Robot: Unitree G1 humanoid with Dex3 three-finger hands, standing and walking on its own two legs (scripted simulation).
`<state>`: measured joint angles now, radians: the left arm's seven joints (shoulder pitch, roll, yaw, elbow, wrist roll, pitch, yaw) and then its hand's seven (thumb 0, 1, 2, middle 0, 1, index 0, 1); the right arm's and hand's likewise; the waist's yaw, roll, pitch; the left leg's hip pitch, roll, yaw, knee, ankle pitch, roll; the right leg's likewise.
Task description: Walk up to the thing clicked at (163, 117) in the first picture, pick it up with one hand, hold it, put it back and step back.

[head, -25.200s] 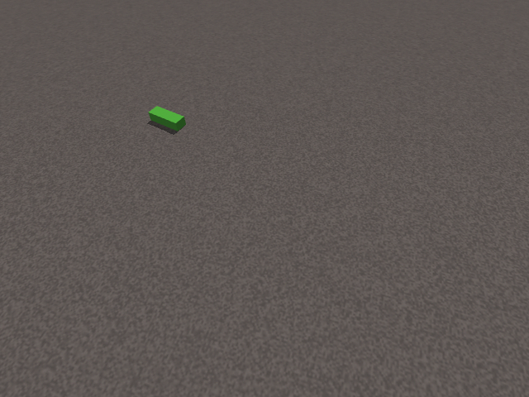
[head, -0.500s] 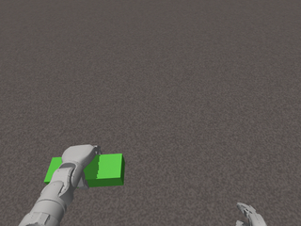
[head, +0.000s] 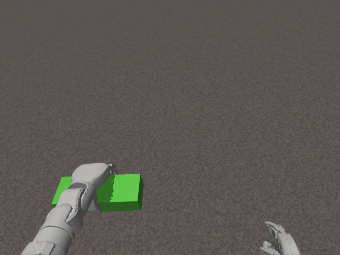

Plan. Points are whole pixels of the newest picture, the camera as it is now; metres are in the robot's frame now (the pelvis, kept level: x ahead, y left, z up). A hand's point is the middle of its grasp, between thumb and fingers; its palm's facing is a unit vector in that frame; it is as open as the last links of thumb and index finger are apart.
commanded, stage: hold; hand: left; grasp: from above
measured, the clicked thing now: (101, 193) +0.30 +0.22 -0.07
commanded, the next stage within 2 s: crouch in 0.50 s
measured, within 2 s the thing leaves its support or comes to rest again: neither
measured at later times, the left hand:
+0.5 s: hand (95, 190) +0.30 +0.22 -0.04, palm faces -0.46 -0.05 -0.89, open 10.7 cm
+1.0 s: hand (100, 202) +0.29 +0.23 -0.11, palm faces -0.49 -0.01 -0.87, open 10.7 cm
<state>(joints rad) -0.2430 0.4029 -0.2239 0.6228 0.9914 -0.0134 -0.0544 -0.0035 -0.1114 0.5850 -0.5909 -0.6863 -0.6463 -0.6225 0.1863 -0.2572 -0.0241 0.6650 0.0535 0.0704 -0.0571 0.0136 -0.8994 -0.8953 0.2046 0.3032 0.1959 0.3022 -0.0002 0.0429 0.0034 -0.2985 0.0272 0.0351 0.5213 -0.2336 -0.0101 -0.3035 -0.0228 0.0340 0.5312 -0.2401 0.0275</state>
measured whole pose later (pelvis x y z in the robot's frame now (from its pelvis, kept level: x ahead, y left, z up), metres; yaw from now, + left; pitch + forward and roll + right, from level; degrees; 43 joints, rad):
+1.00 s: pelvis +0.00 +0.00 -0.02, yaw +1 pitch +7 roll +0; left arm -0.32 0.38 -0.20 0.89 1.11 -0.09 0.17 -0.01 -0.11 0.60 -0.58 -0.71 -0.63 -0.65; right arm 0.19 -0.25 -0.04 0.69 0.02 0.09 -0.03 0.01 -0.89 -0.90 0.21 0.30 0.20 0.30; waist -0.03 0.00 -0.02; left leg -0.52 0.02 0.01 0.69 -0.30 -0.01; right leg -0.51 -0.03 0.02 0.68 -0.30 0.03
